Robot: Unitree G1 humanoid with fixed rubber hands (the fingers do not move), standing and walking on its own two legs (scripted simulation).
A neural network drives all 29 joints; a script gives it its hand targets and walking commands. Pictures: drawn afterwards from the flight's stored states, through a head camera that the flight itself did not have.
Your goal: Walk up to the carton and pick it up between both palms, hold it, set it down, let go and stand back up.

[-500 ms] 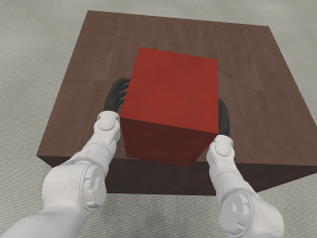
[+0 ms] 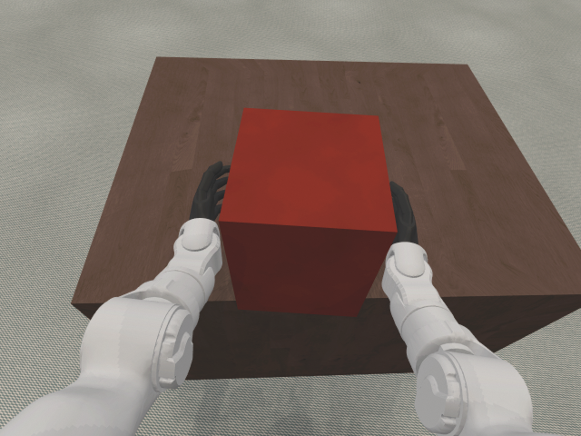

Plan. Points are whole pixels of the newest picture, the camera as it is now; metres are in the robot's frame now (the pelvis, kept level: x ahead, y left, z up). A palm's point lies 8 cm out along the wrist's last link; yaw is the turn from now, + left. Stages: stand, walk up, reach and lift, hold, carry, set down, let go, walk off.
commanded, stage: reach and lift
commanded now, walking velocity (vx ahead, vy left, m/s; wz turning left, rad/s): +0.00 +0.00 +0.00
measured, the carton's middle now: (303, 218) +0.45 -0.05 +0.01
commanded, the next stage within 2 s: none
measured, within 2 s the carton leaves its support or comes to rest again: neither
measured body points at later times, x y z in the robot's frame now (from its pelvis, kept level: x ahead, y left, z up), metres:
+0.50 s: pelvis -0.02 +0.00 +0.02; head -0.02 +0.02 +0.47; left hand +0.45 +0.11 +0.16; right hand +0.40 -0.18 +0.16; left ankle -0.01 +0.12 -0.73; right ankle +0.00 -0.13 -0.73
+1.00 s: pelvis -0.01 -0.01 +0.02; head -0.02 +0.03 +0.47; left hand +0.41 +0.14 +0.14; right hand +0.39 -0.16 +0.13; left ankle -0.01 +0.12 -0.73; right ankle +0.00 -0.13 -0.73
